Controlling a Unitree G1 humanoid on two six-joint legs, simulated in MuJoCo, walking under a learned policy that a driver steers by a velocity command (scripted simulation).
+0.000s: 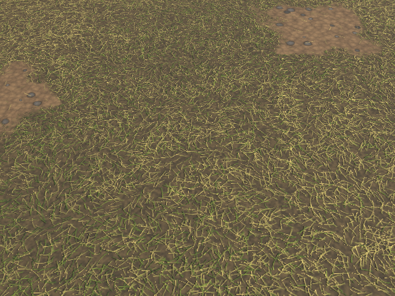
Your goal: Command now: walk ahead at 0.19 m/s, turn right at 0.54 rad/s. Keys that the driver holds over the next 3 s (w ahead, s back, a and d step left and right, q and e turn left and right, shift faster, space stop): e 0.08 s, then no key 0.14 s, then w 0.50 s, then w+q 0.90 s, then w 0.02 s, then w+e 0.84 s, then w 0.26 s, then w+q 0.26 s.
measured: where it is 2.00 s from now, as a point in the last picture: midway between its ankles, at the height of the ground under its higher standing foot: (204, 208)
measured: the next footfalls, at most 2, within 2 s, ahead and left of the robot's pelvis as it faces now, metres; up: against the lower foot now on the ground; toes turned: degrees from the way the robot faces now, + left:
left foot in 0.32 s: +0.28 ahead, +0.15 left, -0.19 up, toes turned -7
right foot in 0.80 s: +0.44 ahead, -0.15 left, -0.19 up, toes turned -8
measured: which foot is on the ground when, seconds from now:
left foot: up 0.00-0.30, down 0.32-0.80, up 0.82-1.00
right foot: down 0.00-0.34, up 0.36-0.78, down 0.80-1.00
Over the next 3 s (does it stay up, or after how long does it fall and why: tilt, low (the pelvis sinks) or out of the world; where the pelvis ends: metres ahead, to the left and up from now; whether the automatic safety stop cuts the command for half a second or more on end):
stays up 1.47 0.01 -0.15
